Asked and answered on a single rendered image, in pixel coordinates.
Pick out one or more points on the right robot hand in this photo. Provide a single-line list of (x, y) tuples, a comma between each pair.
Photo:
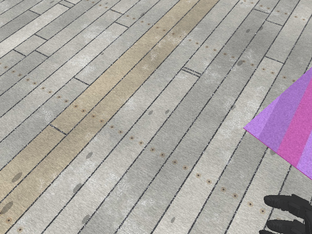
[(295, 205)]

